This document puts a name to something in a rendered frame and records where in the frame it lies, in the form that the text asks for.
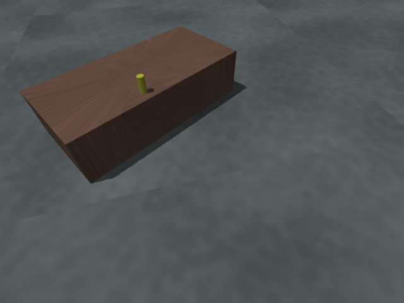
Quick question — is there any can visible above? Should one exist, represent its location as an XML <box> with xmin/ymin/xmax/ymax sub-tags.
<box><xmin>136</xmin><ymin>74</ymin><xmax>147</xmax><ymax>94</ymax></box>

